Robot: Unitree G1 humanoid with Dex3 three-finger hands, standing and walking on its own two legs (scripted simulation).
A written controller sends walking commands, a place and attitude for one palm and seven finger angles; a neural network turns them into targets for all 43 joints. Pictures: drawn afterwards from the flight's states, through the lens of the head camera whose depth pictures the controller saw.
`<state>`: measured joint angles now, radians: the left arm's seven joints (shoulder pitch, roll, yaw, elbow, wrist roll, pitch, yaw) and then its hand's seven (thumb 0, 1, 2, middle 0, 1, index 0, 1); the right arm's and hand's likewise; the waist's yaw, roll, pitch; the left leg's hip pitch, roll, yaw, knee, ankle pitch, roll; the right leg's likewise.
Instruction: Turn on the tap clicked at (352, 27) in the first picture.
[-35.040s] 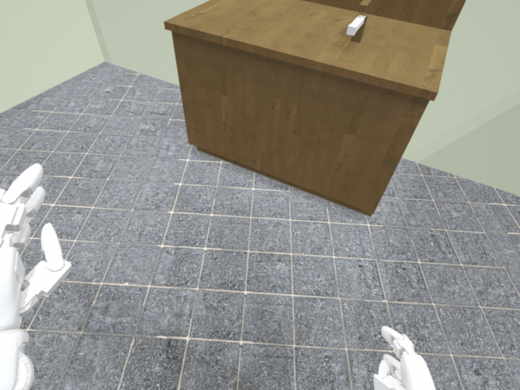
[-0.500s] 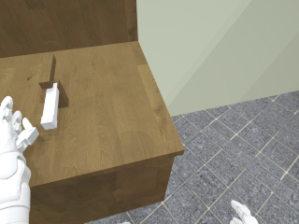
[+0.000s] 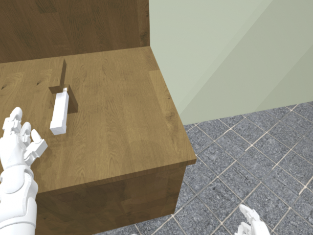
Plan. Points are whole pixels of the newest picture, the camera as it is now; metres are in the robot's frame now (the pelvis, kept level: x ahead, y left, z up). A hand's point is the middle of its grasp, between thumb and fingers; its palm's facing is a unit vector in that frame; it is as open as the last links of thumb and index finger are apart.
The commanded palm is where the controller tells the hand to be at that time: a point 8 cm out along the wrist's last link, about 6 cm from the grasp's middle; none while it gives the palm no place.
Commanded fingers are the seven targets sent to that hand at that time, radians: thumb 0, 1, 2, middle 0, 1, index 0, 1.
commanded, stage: push the lever round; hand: left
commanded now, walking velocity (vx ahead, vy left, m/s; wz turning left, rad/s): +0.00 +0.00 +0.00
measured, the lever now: (58, 127) +0.35 +0.28 +0.09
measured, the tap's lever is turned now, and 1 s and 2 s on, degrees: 0 10 42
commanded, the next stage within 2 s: none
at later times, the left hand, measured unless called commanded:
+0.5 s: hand (56, 139) +0.31 +0.28 +0.09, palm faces +0.51 -0.86 -0.08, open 7.8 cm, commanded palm +0.27 +0.31 +0.09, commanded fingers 0.00 0.90 0.90 -0.15 -0.15 -0.15 -0.15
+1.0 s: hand (70, 138) +0.32 +0.24 +0.09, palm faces +0.56 -0.83 -0.05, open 7.6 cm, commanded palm +0.27 +0.27 +0.09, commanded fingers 0.00 0.90 0.90 -0.15 -0.15 -0.15 -0.15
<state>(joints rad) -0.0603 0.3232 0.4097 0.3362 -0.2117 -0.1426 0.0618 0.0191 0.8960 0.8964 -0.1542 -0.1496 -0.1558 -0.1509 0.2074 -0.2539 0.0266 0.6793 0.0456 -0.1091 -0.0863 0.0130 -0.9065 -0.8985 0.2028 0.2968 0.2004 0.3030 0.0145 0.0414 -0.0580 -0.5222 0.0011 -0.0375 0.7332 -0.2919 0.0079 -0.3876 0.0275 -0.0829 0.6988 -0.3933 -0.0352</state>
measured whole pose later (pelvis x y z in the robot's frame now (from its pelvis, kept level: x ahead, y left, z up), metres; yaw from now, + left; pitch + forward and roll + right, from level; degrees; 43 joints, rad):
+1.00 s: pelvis +0.00 +0.00 +0.00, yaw +0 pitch +4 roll -1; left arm -0.06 0.17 0.25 0.23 -0.12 -0.14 0.33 0.03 0.94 0.91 -0.15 -0.15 -0.16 -0.15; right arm 0.19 -0.24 0.02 0.67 0.02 -0.08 -0.05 0.01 -0.91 -0.90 0.20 0.30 0.20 0.30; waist 0.01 0.04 -0.07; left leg -0.52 0.00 -0.04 0.75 -0.30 0.00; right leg -0.39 0.03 -0.08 0.72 -0.41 -0.04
